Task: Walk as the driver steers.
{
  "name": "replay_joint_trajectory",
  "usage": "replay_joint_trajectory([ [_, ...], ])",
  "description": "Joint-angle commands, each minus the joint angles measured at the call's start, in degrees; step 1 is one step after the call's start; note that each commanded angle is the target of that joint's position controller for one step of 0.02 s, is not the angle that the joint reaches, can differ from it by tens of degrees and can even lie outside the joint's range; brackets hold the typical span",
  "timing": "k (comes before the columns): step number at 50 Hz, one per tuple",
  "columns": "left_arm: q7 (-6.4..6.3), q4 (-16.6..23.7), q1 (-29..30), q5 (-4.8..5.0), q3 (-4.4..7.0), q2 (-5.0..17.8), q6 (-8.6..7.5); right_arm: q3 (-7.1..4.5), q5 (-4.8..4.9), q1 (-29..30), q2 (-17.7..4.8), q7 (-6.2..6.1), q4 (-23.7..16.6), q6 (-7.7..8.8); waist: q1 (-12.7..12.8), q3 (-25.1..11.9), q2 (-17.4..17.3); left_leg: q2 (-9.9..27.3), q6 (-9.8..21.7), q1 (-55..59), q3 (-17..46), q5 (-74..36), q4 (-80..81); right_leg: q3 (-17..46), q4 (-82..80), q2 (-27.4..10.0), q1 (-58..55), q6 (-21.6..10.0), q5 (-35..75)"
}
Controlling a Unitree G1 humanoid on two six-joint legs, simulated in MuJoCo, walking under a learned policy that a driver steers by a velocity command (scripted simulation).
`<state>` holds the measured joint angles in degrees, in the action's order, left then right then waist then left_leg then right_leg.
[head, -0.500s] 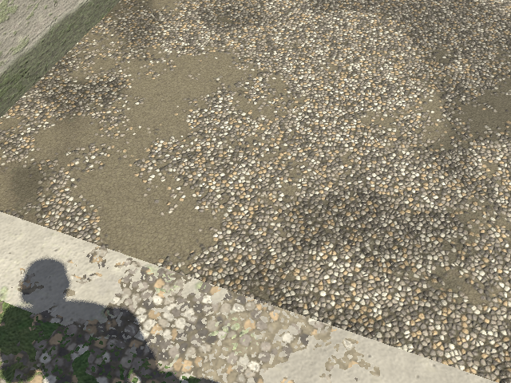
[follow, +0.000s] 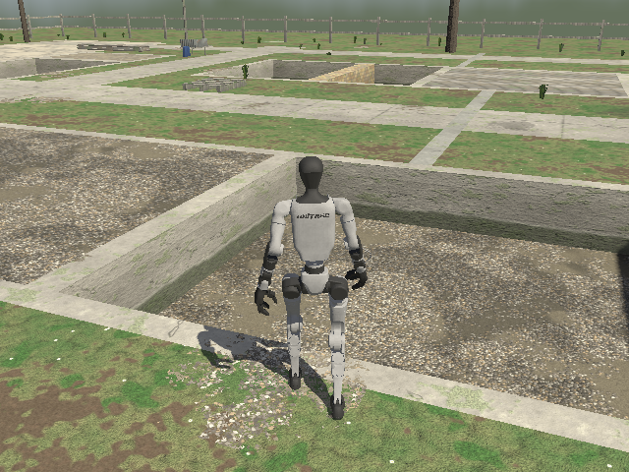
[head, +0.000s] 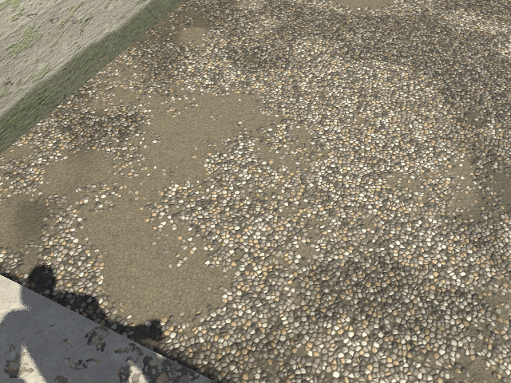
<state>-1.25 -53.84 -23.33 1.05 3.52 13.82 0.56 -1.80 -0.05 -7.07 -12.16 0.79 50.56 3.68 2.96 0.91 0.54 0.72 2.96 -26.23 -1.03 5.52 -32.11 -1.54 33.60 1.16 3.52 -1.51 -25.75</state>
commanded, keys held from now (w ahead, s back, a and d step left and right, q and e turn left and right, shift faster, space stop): w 0.46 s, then no key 0.50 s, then e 0.04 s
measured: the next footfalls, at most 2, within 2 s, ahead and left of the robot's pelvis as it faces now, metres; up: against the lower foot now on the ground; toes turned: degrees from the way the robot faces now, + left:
right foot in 0.44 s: +0.24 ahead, -0.13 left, +0.00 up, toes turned +1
left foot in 0.72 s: +0.30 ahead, +0.13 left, +0.00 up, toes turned -6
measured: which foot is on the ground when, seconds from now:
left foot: down 0.00-0.44, up 0.46-0.70, down 0.72-1.00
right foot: down 0.00-0.00, up 0.02-0.42, down 0.44-1.00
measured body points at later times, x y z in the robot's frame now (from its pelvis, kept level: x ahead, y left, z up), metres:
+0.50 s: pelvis +0.17 -0.02 +0.00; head +0.17 -0.03 +0.45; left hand +0.27 +0.23 -0.12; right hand +0.19 -0.28 -0.16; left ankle +0.12 +0.12 -0.68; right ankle +0.20 -0.13 -0.72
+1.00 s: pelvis +0.22 -0.01 +0.03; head +0.23 -0.01 +0.48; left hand +0.32 +0.23 -0.11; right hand +0.30 -0.25 -0.11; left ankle +0.26 +0.13 -0.72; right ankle +0.20 -0.13 -0.72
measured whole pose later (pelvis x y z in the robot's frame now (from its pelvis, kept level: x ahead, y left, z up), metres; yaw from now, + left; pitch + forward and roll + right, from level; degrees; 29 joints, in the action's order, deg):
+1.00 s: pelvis +0.22 -0.01 +0.03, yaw +0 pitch -1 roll -1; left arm -1.0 -46.7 -12.6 -1.1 -3.5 13.2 3.8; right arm 3.0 -1.0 -13.3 -12.5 -0.8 49.0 -3.7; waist -0.1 1.8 -0.2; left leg 0.8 -2.1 -9.9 6.2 5.8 -16.9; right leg 0.5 15.1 1.0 4.0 -0.5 -9.8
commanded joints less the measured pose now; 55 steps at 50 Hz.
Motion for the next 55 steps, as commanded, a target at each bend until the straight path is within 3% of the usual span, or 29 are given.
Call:
replay_joint_trajectory([
  [1,-0.58,5.02,-3.35,0.97,-0.4,0.86,-1.85,-3.77,-0.18,-25.11,-12.92,0.92,4.81,-0.7,-9.41,-15.49,-15.91,20.6,17.01,37.16,38.35,7.15,12.68,6.96,42.0,5.19,31.52,-0.33,-10.82],
  [2,-0.87,6.76,-0.05,2.07,0.72,4.79,-2.53,-2.73,0.36,-18.53,-9.27,0.91,2.68,-0.87,-8.21,-7.89,-11.75,19.77,14.62,30.09,34.98,15.97,14.74,11.08,45.5,2.32,37.07,-0.95,-8.0],
  [3,-1.24,7.82,2.95,2.19,1.02,5.54,-2.44,-2.11,-0.27,-14.6,-7.18,0.71,1.76,-1.18,-7.12,-3.72,-9.03,18.36,12.73,24.26,29.0,16.96,15.04,9.21,46.5,0.21,38.2,-1.21,-4.46],
  [5,-1.78,8.26,2.81,0.13,1.67,5.71,-1.71,-0.67,-1.04,-8.7,-3.9,0.41,-0.13,-0.74,-3.96,-1.03,-6.44,13.89,9.66,14.03,20.37,13.32,15.8,7.95,42.73,-2.95,34.55,-0.87,4.38],
  [6,-1.63,7.86,0.49,-0.23,1.6,4.29,-1.03,-0.42,-1.43,-7.92,-3.67,0.32,-0.08,-0.51,-2.34,-1.54,-7.37,12.47,9.21,10.59,18.09,11.71,15.93,7.65,41.32,-3.81,31.3,-0.44,6.36],
  [8,-1.94,7.17,-1.6,-0.73,1.57,3.36,0.28,-0.79,-1.77,-10.14,-5.62,0.1,1.18,-0.38,-1.4,-0.84,-6.27,12.39,9.69,8.44,17.18,8.08,16.3,7.26,38.12,-4.47,29.79,0.43,7.44],
  [12,-2.26,10.66,6.52,-0.84,0.71,2.15,0.38,-1.44,-0.9,-12.9,-8.26,-1.48,1.61,-1.04,-2.83,1.56,-4.81,12.05,9.46,10.53,15.89,9.84,17.06,7.02,24.08,-6.2,34.05,0.86,12.82],
  [16,-0.26,11.54,9.94,-1.4,0.14,1.44,0.19,-1.63,-0.64,-15.46,-8.95,-1.98,2.94,-2.73,-5.02,-0.29,-6.75,9.41,8.64,9.76,10.4,1.45,13.24,2.42,16.86,-4.06,26.76,0.92,14.88],
  [17,0.19,10.42,8.31,-1.91,-0.02,1.31,-0.01,-1.39,-1.17,-13.74,-8.45,-1.8,2.35,-2.65,-3.91,-0.45,-7.16,8.87,8.58,3.66,8.39,-5.29,11.62,1.01,17.68,-3.0,19.72,1.12,17.79],
  [20,0.31,9.23,4.26,-2.08,-0.43,1.56,-0.36,-1.35,0.05,-13.18,-8.58,-1.54,2.01,-2.85,-2.44,0.28,-7.35,9.06,8.4,1.99,9.32,-1.1,7.95,-1.79,12.57,-0.08,11.9,0.28,12.46],
  [22,-0.58,8.83,-2.64,-2.93,0.37,3.64,-0.85,-1.1,0.26,-9.0,-9.03,-2.94,1.52,-3.27,4.29,-0.47,-5.88,6.43,5.03,3.79,7.73,-17.27,-5.59,0.64,-2.44,-0.26,2.45,-2.51,21.8],
  [23,-1.21,8.9,-8.32,-3.26,1.63,10.52,-0.95,0.06,0.34,-10.51,-5.21,-3.67,-0.78,-3.19,4.34,-4.05,12.7,-1.85,0.7,-4.82,3.48,-4.52,-29.61,16.43,-5.01,-11.9,-7.08,-8.01,43.5],
  [24,-0.11,10.01,-8.54,-3.81,-0.08,7.98,-0.54,0.44,0.9,-17.7,-3.73,-3.49,0.08,-2.44,0.5,-9.4,21.45,-9.3,-0.18,-10.88,11.5,27.2,-41.83,30.42,-7.07,-20.36,-6.94,-16.03,59.08],
  [25,0.57,10.66,-5.95,-3.85,-0.41,7.12,-0.9,-1.15,3.76,-16.69,-8.57,-3.96,-0.8,-2.82,-0.71,-6.13,19.08,-9.25,-0.63,-13.04,16.63,27.87,-48.65,31.75,-9.63,-23.07,2.01,-18.59,51.89],
  [26,1.15,12.35,-0.15,-3.02,-1.53,4.7,-1.52,-1.56,3.91,-13.53,-10.05,-4.58,-1.21,-4.04,-2.77,-2.22,11.53,-7.33,-1.49,-13.42,17.03,25.62,-52.24,26.91,-9.87,-21.63,7.31,-17.27,49.43],
  [27,1.57,13.66,5.52,-2.55,-3.33,1.22,-2.04,-0.91,2.39,-13.21,-7.89,-5.08,-1.1,-5.63,-5.16,-1.0,5.61,-4.64,-2.74,-10.17,16.81,23.37,-49.23,21.22,-11.1,-18.57,12.84,-14.9,45.1],
  [28,1.97,16.02,11.35,-2.64,-4.53,-0.23,-3.08,-0.38,0.19,-14.02,-6.42,-5.96,-1.44,-6.87,-7.16,2.0,3.98,-3.42,-4.01,-5.47,14.86,21.58,-41.68,13.58,-12.36,-14.31,19.46,-12.7,48.31],
  [29,1.91,15.42,13.17,-2.46,-4.43,0.72,-3.17,0.53,-1.32,-13.83,-4.63,-5.86,-2.95,-7.61,-9.03,1.91,5.48,-1.34,-4.91,-2.97,13.17,20.31,-31.8,11.47,-12.83,-12.16,18.87,-11.29,46.16],
  [30,1.64,14.65,12.78,-2.48,-4.33,0.96,-2.69,1.53,-2.04,-12.55,-3.36,-5.42,-3.67,-7.83,-8.97,0.17,4.54,0.83,-5.21,0.97,10.82,18.21,-19.88,8.97,-13.07,-10.03,17.01,-9.43,45.12],
  [32,0.67,12.21,6.76,-2.42,-3.4,3.91,-1.14,3.25,-1.6,-7.62,-1.49,-4.59,-4.52,-7.57,-4.73,-3.28,4.21,0.2,-5.79,7.41,6.75,16.26,-5.51,8.67,-12.7,-8.99,11.41,-8.61,45.13],
  [33,0.65,12.42,7.52,-2.6,-3.93,3.43,-0.12,3.54,-2.72,-9.06,-1.58,-3.39,-4.71,-7.25,-5.53,-4.56,2.62,1.02,-5.18,8.35,6.99,11.96,-3.54,11.15,-11.17,-10.43,8.41,-9.82,51.58],
  [35,0.54,11.65,9.26,-1.21,-4.28,2.7,1.42,3.8,-2.29,-11.32,-2.69,-2.17,-4.47,-7.23,-7.14,-6.56,2.62,2.22,-3.19,14.98,6.9,2.54,6.37,11.56,-12.77,-9.9,7.95,-8.47,38.88],
  [37,0.62,10.64,8.68,-1.13,-4.34,3.63,1.74,3.61,-3.15,-8.46,-6.54,-1.77,-5.85,-8.12,-4.58,-1.97,-1.52,3.77,-1.05,14.69,9.52,-3.96,12.03,10.05,-15.74,-4.42,8.72,-5.1,15.75],
  [38,0.82,11.02,6.14,-1.91,-4.93,1.73,2.15,2.57,-1.27,-5.53,-10.44,-1.57,-5.18,-8.27,-0.83,1.58,-9.81,3.52,-0.29,7.5,10.62,6.03,13.52,7.17,-18.56,-1.4,6.22,-4.15,7.35],
  [39,0.83,11.05,8.45,-2.87,-5.39,2.14,2.48,3.03,-0.36,-3.98,-8.29,-1.26,-6.26,-8.21,-2.75,3.31,-8.28,3.02,-0.67,6.07,10.68,9.94,16.52,7.06,-18.54,-1.63,3.97,-3.37,7.9],
  [42,0.63,10.22,8.39,-2.83,-5.69,2.51,2.92,3.52,-0.81,-5.42,-6.35,-1.03,-5.08,-7.37,-2.47,1.45,-3.36,2.23,-2.15,10.21,10.09,2.67,17.14,6.29,-18.91,-1.87,0.53,-3.19,16.73],
  [45,0.26,9.69,8.68,-1.95,-5.96,3.31,2.47,3.48,-0.81,-6.19,-6.53,-1.72,-4.4,-6.65,-2.57,-0.89,-1.59,2.07,-1.83,13.08,9.81,-1.9,17.9,6.17,-20.16,-2.64,-2.28,-2.45,21.27],
  [49,0.18,9.77,9.77,-2.38,-6.32,3.72,2.86,3.46,-1.18,-6.06,-6.25,-1.74,-4.67,-6.73,-2.83,-2.09,-0.97,2.04,-1.4,16.27,9.28,-4.8,18.84,6.51,-20.76,-3.05,-2.5,-2.32,23.83],
  [55,-0.63,14.79,12.69,-1.8,-5.08,7.13,4.23,1.96,-1.34,-4.47,-8.52,-2.68,-9.26,-7.21,-3.34,-2.98,-0.48,0.79,-1.39,17.54,5.05,-5.31,12.39,8.76,-15.04,-2.78,3.86,-3.72,25.68],
])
